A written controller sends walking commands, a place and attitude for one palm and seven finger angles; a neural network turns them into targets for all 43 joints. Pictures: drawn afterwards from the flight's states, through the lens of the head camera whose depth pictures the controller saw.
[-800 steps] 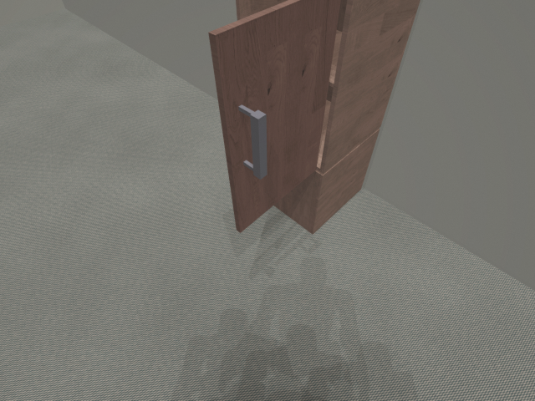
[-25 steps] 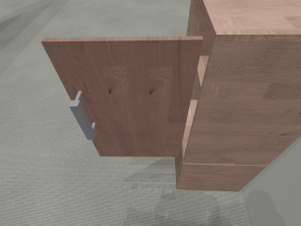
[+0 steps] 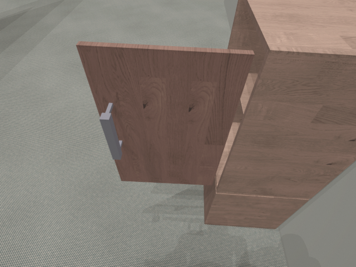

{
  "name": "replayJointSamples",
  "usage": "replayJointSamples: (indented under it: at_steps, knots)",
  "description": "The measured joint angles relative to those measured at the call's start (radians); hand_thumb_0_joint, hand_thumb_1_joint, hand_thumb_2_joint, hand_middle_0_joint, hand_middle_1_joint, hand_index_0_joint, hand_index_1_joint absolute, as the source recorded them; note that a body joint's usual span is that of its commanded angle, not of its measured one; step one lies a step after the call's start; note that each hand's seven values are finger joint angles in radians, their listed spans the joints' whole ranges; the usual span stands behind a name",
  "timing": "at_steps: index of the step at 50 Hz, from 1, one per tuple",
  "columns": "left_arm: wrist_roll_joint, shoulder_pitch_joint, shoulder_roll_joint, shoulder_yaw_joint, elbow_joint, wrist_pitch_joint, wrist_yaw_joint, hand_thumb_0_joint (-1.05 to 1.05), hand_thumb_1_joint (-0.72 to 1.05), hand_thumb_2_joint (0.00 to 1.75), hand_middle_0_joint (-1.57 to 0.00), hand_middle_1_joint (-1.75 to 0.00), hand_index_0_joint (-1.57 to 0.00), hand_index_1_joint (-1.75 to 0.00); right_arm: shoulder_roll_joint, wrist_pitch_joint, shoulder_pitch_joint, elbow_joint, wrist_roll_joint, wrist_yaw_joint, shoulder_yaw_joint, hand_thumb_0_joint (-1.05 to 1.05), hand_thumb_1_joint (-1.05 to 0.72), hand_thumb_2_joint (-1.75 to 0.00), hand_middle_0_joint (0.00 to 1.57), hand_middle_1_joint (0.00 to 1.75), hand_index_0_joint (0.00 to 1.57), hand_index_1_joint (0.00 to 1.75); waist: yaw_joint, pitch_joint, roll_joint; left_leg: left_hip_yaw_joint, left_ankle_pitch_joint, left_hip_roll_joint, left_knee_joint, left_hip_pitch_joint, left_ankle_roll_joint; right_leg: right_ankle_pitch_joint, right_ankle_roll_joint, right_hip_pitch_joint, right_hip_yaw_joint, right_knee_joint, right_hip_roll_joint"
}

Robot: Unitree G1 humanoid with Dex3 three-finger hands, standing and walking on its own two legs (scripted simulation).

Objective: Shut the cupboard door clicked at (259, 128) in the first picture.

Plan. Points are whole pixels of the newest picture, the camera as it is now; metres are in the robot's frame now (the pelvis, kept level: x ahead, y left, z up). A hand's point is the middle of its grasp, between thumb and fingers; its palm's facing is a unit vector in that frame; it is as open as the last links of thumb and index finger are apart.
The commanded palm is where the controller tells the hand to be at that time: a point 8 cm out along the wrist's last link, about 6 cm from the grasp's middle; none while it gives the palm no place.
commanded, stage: come to a stop and stand still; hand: left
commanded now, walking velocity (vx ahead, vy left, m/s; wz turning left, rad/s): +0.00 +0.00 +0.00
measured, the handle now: (114, 132) +0.46 +0.22 +0.00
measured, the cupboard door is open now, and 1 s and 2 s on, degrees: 91 91 91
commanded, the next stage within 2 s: look again from close up in 0.02 s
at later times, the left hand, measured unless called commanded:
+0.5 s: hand out of the picture +0.01 +0.17 -0.17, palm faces +0.00 -0.98 -0.20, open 7.4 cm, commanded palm none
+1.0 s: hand (116, 213) +0.22 +0.15 +0.00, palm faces +0.14 -0.99 -0.01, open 6.9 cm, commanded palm +0.12 +0.21 -0.06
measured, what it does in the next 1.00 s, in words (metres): stands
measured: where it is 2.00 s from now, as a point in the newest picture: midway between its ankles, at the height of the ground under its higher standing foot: outside the picture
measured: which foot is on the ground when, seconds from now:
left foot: down 0.00-1.00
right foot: down 0.00-1.00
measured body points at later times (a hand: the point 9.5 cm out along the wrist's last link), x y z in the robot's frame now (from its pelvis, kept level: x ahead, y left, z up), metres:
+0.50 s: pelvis +0.00 +0.00 +0.00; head +0.02 +0.00 +0.45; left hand +0.01 +0.22 -0.16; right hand +0.02 -0.23 -0.16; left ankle +0.01 +0.09 -0.74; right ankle +0.03 -0.15 -0.74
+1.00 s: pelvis -0.01 -0.02 -0.03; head +0.00 -0.03 +0.42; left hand +0.21 +0.21 +0.01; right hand +0.14 -0.27 -0.11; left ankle +0.01 +0.09 -0.74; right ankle +0.03 -0.15 -0.74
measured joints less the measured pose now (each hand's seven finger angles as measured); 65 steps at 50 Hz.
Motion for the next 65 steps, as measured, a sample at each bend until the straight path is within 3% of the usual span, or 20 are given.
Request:
replayJointSamples:
  at_steps: [38,39,40,42,44,46,49,51,53,55,57,61,65]
  knots:
    - [-0.001,-0.003,-0.041,-0.014,0.084,-0.028,0.012,0.0,0.91,0.9,-0.2,-0.3,-0.2,-0.29,0.014,-0.018,0.006,0.09,0.009,-0.009,0.004,0.01,-0.91,-0.9,0.2,0.3,0.2,0.3,-0.009,0.004,0.011,0.012,0.012,0.006,-0.045,0.032,-0.009,0.003,-0.006,0.017,0.012,-0.023,0.008]
    - [-0.022,0.041,-0.043,0.039,-0.073,0.033,-0.001,0.0,0.91,0.9,-0.2,-0.3,-0.2,-0.29,0.016,-0.037,0.022,0.046,0.008,-0.024,0.011,0.01,-0.91,-0.9,0.2,0.3,0.2,0.3,-0.012,0.017,0.007,0.01,0.003,0.008,-0.022,0.024,-0.009,-0.004,-0.008,0.009,0.01,-0.003,0.008]
    - [-0.055,0.098,-0.034,0.05,-0.265,0.047,0.003,0.01,0.91,0.9,-0.2,-0.3,-0.2,-0.3,0.015,-0.082,0.053,-0.008,0.018,-0.047,0.017,0.01,-0.91,-0.9,0.2,0.3,0.2,0.3,-0.008,0.018,0.0,0.01,-0.007,0.008,-0.003,0.014,-0.01,-0.017,-0.013,-0.004,0.01,0.024,0.007]
    - [-0.114,0.168,-0.011,0.033,-0.556,-0.009,0.039,0.01,0.91,0.9,-0.21,-0.31,-0.21,-0.3,-0.001,-0.188,0.099,-0.072,0.039,-0.069,0.028,0.01,-0.92,-0.9,0.2,0.3,0.2,0.3,0.002,-0.009,0.0,0.008,-0.022,0.007,0.022,0.002,-0.016,-0.042,-0.028,-0.021,0.009,0.063,0.006]
    - [-0.147,0.154,-0.01,0.026,-0.725,-0.054,0.061,0.01,0.91,0.9,-0.22,-0.32,-0.21,-0.31,-0.029,-0.257,0.11,-0.132,0.046,-0.062,0.021,0.01,-0.92,-0.9,0.2,0.3,0.2,0.3,-0.016,-0.038,0.021,-0.012,-0.039,0.003,0.065,-0.027,-0.017,-0.063,-0.024,-0.036,-0.01,0.096,-0.001]
    - [-0.161,0.093,-0.024,0.046,-0.792,-0.147,0.044,0.01,0.91,0.9,-0.23,-0.34,-0.23,-0.33,-0.054,-0.297,0.089,-0.197,0.041,-0.049,0.006,0.01,-0.92,-0.9,0.2,0.3,0.2,0.3,-0.04,-0.067,0.039,-0.028,-0.059,0.001,0.128,-0.091,-0.017,-0.085,-0.022,-0.089,-0.025,0.15,-0.007]
    - [-0.212,0.034,-0.043,0.096,-0.81,-0.348,-0.06,0.01,0.92,0.9,-0.27,-0.38,-0.26,-0.37,-0.059,-0.325,0.032,-0.297,0.026,-0.02,-0.02,0.01,-0.91,-0.9,0.2,0.3,0.2,0.3,-0.052,-0.117,0.027,-0.02,-0.1,0.008,0.247,-0.231,-0.026,-0.13,-0.031,-0.241,-0.013,0.281,-0.005]
    - [-0.251,0.037,-0.048,0.121,-0.808,-0.49,-0.175,0.0,0.91,0.9,-0.29,-0.41,-0.29,-0.4,-0.052,-0.329,-0.003,-0.361,0.019,0.001,-0.036,0.01,-0.91,-0.9,0.2,0.3,0.2,0.3,-0.047,-0.138,-0.003,-0.012,-0.138,0.02,0.342,-0.331,-0.036,-0.165,-0.037,-0.349,-0.001,0.382,0.003]
    - [-0.271,0.063,-0.047,0.136,-0.793,-0.594,-0.285,0.0,0.91,0.9,-0.33,-0.44,-0.32,-0.43,-0.053,-0.324,-0.029,-0.422,0.019,0.017,-0.049,0.01,-0.91,-0.9,0.2,0.3,0.2,0.3,-0.037,-0.148,-0.033,-0.015,-0.177,0.031,0.441,-0.426,-0.043,-0.204,-0.047,-0.445,-0.001,0.481,0.01]
    - [-0.278,0.112,-0.04,0.145,-0.788,-0.62,-0.35,0.0,0.91,0.9,-0.36,-0.48,-0.36,-0.47,-0.065,-0.315,-0.049,-0.476,0.024,0.021,-0.061,0.01,-0.91,-0.9,0.2,0.3,0.2,0.3,-0.022,-0.149,-0.053,-0.026,-0.214,0.038,0.534,-0.513,-0.048,-0.242,-0.057,-0.529,-0.009,0.57,0.014]
    - [-0.283,0.171,-0.029,0.151,-0.801,-0.594,-0.371,0.0,0.91,0.9,-0.4,-0.52,-0.39,-0.51,-0.082,-0.305,-0.064,-0.518,0.027,0.014,-0.071,0.01,-0.91,-0.9,0.2,0.3,0.2,0.3,-0.002,-0.148,-0.058,-0.043,-0.249,0.044,0.615,-0.588,-0.059,-0.275,-0.066,-0.596,-0.023,0.643,0.016]
    - [-0.298,0.288,-0.006,0.169,-0.924,-0.562,-0.334,0.01,0.9,0.9,-0.47,-0.59,-0.47,-0.59,-0.1,-0.309,-0.087,-0.547,0.025,-0.011,-0.079,0.01,-0.91,-0.9,0.2,0.3,0.2,0.3,0.042,-0.155,-0.027,-0.088,-0.302,0.054,0.74,-0.699,-0.071,-0.325,-0.078,-0.68,-0.062,0.739,0.022]
    - [-0.333,0.281,0.009,0.178,-1.082,-0.621,-0.337,0.02,0.9,0.9,-0.54,-0.67,-0.54,-0.67,-0.085,-0.309,-0.11,-0.516,0.025,-0.038,-0.05,0.01,-0.91,-0.9,0.2,0.3,0.2,0.3,0.075,-0.17,0.017,-0.122,-0.336,0.059,0.82,-0.765,-0.074,-0.353,-0.083,-0.724,-0.093,0.794,0.026]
